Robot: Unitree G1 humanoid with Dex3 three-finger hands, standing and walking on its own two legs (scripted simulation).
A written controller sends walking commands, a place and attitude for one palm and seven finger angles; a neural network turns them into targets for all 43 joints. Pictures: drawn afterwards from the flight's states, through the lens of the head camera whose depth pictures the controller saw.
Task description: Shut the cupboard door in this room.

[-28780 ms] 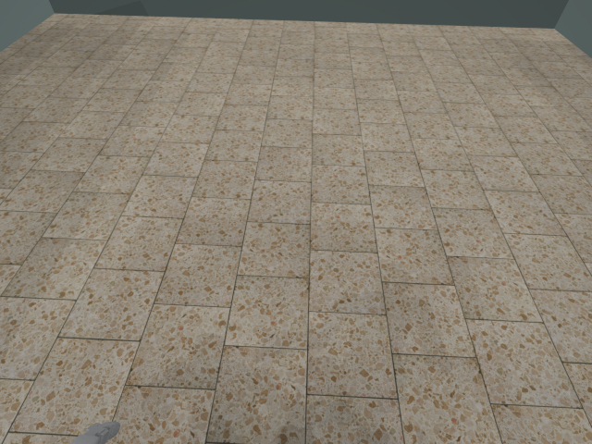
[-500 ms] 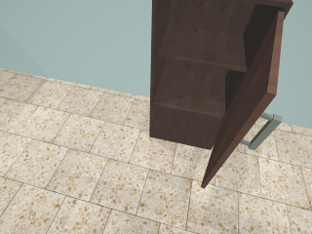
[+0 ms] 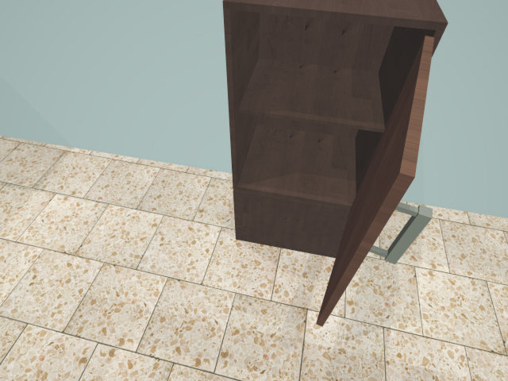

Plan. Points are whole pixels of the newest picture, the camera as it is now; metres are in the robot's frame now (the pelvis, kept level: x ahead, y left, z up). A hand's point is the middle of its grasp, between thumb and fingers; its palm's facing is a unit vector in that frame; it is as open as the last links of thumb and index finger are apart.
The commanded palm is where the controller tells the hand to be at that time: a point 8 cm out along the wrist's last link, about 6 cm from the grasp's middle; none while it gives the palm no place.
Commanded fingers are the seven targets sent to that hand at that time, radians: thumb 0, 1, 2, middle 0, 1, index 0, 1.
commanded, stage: turn or walk to find it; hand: left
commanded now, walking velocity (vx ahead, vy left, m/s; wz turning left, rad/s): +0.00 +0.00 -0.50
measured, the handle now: (394, 233) +0.35 -0.21 +0.04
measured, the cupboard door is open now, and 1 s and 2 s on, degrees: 77 77 77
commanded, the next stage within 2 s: stand and wait in 0.24 s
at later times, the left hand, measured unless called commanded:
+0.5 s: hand out of the picture +0.08 +0.18 -0.17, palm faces -0.08 -0.96 -0.26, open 7.4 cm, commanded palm none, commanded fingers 0.00 0.90 0.90 -0.20 -0.30 -0.20 -0.30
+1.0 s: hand out of the picture +0.06 +0.23 -0.17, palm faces -0.09 -0.95 -0.31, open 7.4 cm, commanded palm none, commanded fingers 0.00 0.90 0.90 -0.20 -0.30 -0.20 -0.30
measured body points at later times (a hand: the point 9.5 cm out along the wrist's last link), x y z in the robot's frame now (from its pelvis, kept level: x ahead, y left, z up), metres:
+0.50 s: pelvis +0.01 -0.02 +0.00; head +0.03 -0.02 +0.45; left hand +0.08 +0.23 -0.15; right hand +0.02 -0.29 -0.16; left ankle -0.02 +0.11 -0.75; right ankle -0.04 -0.13 -0.75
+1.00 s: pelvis -0.01 -0.01 +0.00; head +0.01 +0.00 +0.45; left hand +0.07 +0.28 -0.14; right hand +0.06 -0.30 -0.14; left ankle -0.02 +0.11 -0.75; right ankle -0.04 -0.13 -0.75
